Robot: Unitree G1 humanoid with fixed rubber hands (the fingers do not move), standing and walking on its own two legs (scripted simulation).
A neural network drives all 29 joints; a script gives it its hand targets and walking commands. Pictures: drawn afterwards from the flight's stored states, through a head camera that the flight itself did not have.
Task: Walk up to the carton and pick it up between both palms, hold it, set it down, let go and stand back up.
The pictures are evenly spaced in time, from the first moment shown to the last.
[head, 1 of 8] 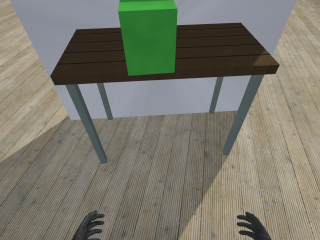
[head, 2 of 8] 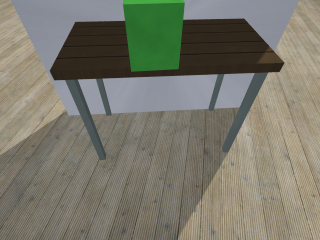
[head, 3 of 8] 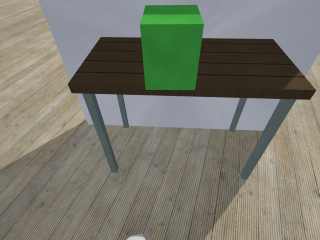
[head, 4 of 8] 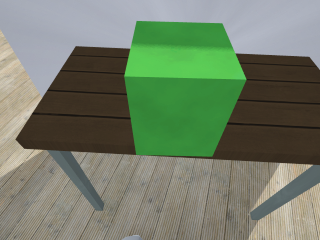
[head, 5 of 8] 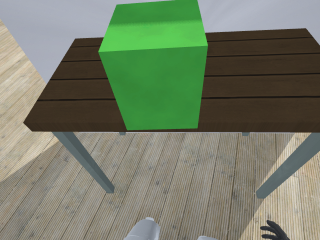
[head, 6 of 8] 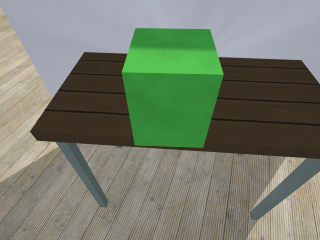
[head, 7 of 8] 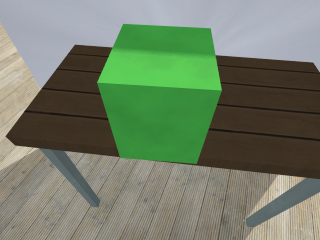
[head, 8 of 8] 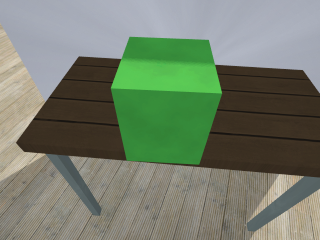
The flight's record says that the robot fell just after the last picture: no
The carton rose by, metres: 0.00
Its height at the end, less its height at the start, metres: +0.00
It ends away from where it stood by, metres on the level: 0.00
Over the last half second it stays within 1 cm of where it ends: yes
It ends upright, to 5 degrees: yes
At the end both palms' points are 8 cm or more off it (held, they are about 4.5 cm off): yes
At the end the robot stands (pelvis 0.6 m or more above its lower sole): yes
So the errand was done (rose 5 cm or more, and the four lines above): no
